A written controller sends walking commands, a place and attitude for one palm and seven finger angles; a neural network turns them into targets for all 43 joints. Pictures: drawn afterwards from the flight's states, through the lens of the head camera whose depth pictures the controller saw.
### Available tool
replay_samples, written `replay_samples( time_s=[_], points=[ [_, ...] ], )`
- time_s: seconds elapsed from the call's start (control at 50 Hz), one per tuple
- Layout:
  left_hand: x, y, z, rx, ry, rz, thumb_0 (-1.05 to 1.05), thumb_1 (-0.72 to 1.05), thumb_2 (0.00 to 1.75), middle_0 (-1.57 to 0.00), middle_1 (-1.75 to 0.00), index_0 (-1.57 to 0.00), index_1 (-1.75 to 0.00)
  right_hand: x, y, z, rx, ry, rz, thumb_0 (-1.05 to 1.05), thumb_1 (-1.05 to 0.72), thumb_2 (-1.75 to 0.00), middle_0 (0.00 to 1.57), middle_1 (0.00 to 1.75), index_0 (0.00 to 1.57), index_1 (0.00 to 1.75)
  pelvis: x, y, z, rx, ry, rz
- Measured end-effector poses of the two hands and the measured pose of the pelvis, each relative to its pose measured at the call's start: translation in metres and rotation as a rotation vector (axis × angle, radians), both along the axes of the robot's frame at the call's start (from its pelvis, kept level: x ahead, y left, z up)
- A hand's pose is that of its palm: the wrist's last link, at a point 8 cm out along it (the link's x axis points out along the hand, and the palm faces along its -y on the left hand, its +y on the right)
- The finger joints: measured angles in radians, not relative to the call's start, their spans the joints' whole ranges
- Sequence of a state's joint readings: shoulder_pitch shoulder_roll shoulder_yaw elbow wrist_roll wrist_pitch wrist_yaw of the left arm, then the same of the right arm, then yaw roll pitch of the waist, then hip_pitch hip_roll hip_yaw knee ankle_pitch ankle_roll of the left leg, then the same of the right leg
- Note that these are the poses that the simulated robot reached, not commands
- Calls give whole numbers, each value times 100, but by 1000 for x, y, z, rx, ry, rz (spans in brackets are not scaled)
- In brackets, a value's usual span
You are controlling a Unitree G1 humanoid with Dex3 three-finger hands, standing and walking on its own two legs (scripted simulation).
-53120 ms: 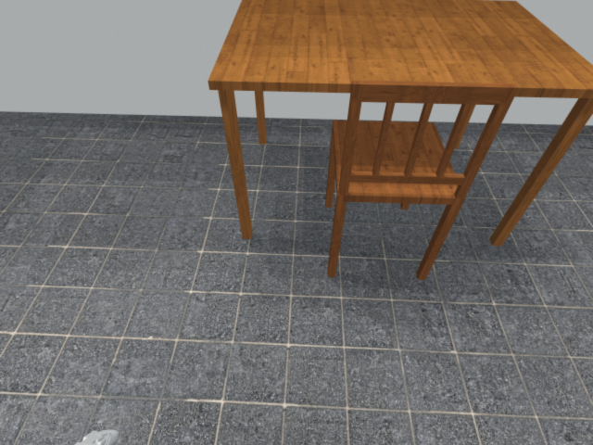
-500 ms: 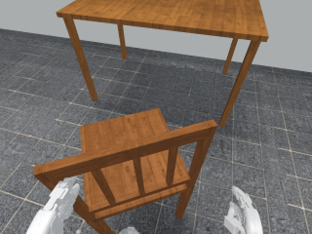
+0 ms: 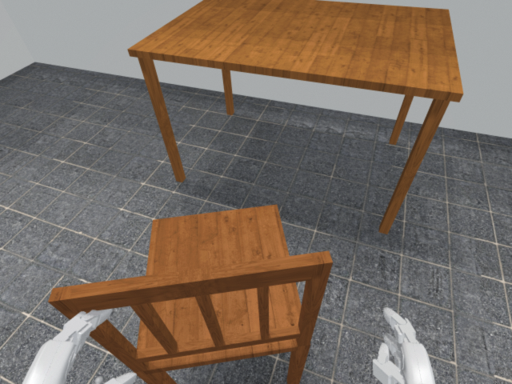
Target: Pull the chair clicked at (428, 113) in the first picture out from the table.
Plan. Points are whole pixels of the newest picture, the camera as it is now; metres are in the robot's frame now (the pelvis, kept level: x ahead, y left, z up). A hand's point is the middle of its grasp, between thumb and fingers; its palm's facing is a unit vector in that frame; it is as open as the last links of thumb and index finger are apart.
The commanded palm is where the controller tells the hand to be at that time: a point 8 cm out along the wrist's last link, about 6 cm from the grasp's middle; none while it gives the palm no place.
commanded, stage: draw the hand back to the body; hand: left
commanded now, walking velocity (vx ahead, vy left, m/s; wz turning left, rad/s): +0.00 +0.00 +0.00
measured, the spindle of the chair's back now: (211, 319) +0.25 +0.12 -0.09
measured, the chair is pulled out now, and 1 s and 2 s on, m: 0.69 0.67 0.67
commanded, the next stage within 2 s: step back with the hand held close in 0.58 s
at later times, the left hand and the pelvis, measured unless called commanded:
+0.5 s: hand (82, 367) +0.12 +0.24 +0.06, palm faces +0.19 -0.79 -0.58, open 6.3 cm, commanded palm +0.14 +0.29 +0.19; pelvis +0.01 -0.02 +0.00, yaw +2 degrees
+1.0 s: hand (50, 303) +0.16 +0.25 +0.16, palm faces +0.29 -0.79 -0.54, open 7.4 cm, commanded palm +0.11 +0.30 +0.19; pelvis -0.03 +0.00 +0.02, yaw -1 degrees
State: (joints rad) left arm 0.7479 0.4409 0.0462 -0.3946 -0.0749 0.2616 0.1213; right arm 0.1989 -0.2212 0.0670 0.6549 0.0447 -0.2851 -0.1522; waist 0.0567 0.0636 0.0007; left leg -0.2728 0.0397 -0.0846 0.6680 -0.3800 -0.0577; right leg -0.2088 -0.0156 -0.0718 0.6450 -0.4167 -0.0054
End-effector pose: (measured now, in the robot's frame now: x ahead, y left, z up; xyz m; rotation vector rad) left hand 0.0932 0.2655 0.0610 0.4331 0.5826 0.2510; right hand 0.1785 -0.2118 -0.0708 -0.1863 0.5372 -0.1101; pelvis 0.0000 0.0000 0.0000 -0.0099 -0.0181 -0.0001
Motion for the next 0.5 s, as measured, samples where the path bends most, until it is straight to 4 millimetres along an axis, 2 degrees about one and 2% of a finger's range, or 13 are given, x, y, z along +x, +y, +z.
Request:
replay_samples(
  time_s=[0.22, 0.34, 0.46, 0.5],
  points=[
    [7, 7, 10, 53, 71, 61, 0, 63, 77, -17, -25, -44, -33, 26, 5, -5, 48, 21, 54, 1, -91, -90, 20, 30, 20, 30, 16, -7, 3, 16, -8, 21],
    [8, 9, 18, 92, 81, 74, 1, 80, 85, -20, -28, -46, -36, 26, 3, -15, 70, 55, 78, 1, -91, -90, 20, 30, 20, 30, 17, -14, 3, 23, -6, 28],
    [3, 6, 25, 126, 51, 81, 1, 87, 89, -20, -30, -45, -37, 18, -5, -22, 67, 83, 90, 1, -91, -90, 20, 30, 20, 30, 14, -20, 3, 25, -7, 33],
    [3, 5, 36, 146, -11, 90, 1, 88, 89, -21, -30, -46, -38, 16, -8, -24, 64, 88, 92, 1, -91, -90, 20, 30, 20, 30, 12, -21, 3, 26, -11, 36]
  ],
)
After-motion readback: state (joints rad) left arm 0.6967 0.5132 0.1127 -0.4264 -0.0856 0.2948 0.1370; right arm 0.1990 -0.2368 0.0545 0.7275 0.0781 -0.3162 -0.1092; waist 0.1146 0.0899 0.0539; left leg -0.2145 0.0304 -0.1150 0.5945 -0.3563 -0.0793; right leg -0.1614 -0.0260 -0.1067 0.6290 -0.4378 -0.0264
